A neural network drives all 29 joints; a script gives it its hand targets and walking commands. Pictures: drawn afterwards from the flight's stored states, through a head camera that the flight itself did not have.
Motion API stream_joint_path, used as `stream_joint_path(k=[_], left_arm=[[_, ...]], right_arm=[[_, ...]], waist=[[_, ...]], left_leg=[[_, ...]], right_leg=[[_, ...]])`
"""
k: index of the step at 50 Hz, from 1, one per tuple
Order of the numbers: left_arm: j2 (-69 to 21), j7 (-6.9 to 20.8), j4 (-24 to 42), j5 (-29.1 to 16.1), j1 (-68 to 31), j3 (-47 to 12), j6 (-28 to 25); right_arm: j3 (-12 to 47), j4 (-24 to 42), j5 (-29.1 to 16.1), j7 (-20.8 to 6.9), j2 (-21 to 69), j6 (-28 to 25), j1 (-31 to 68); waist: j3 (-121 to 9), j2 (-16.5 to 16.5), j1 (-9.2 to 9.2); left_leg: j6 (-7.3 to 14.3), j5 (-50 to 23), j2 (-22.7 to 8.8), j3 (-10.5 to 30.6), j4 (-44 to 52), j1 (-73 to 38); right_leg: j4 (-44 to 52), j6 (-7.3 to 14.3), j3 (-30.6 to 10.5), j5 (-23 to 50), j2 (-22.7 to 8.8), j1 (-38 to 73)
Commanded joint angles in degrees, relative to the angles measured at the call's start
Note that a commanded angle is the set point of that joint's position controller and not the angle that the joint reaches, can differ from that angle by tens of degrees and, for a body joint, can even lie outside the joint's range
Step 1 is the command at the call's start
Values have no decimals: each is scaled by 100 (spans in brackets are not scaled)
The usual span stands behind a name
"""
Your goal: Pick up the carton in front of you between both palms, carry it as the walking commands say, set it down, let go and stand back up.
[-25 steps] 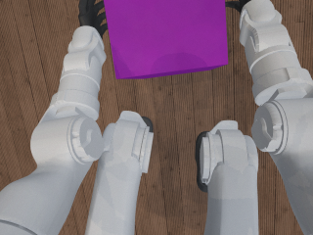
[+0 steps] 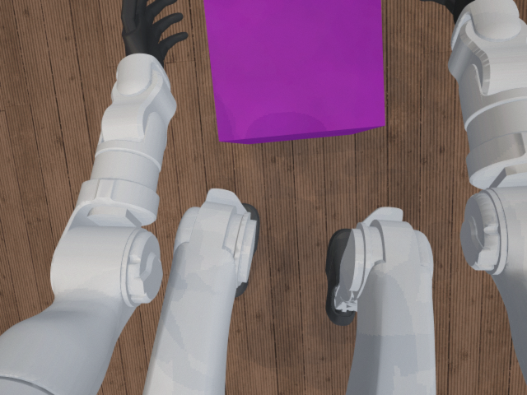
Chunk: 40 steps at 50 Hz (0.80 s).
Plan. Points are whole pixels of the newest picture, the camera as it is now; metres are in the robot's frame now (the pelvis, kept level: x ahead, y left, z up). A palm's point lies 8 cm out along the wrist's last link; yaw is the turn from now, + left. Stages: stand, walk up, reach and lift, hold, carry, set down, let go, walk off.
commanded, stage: set down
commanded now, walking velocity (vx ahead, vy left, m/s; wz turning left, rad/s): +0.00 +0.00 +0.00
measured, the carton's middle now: (294, 74) +0.51 +0.02 -0.28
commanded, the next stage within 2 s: let go in 0.78 s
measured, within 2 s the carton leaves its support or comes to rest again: neither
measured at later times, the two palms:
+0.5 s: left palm out of the picture +0.49 +0.21 +0.03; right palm out of the picture +0.57 -0.18 +0.02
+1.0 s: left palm out of the picture +0.46 +0.20 +0.16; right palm out of the picture +0.52 -0.20 +0.15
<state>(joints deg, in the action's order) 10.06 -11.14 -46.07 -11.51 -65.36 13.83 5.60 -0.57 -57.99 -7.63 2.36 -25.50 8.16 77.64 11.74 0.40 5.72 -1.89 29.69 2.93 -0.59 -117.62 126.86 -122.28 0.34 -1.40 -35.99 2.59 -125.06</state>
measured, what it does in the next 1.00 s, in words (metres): rises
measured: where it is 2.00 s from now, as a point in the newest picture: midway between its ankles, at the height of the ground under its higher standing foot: (288, 278)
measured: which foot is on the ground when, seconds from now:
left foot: down 0.00-1.00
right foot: down 0.00-1.00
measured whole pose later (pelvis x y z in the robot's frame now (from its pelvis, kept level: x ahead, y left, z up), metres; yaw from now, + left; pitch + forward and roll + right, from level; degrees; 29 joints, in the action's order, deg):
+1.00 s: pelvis +0.05 +0.00 +0.26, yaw -3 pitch +43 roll +0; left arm 5.3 -1.0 -35.1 2.9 -39.4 17.8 6.8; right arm -14.2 -48.0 6.6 -0.4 -14.7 8.5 52.5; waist -7.3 -1.0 5.4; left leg -1.0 17.3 1.2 1.6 -59.7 85.8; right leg -62.0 0.2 -3.0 -20.7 3.7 -84.6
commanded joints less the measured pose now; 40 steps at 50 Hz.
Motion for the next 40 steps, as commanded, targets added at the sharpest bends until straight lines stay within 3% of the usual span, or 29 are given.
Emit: stream_joint_path(k=[1,9,22,40], left_arm=[[559,-20,644,253,-919,249,39],[250,116,701,457,-691,331,79],[385,248,1479,487,-117,467,332],[24,568,1403,1012,641,727,188]], right_arm=[[-387,384,147,-97,-632,-35,1431],[-584,91,361,-299,-540,-138,1194],[-701,1077,588,-410,-496,168,966],[-1161,753,1056,-651,-97,33,128]], waist=[[-6539,-597,168],[-6564,-532,157],[-7807,-1021,228],[-6914,-771,194]], left_leg=[[-117,-1555,72,-453,1243,-3712],[-194,-1675,92,-399,1990,-3931],[-178,-2292,161,-527,3246,-4649],[-222,-2650,68,-377,5273,-5815]], right_leg=[[1674,49,202,1240,38,2869],[2437,48,218,1391,90,2926],[3696,-101,234,2301,206,4966],[5716,-131,15,2896,140,6218]])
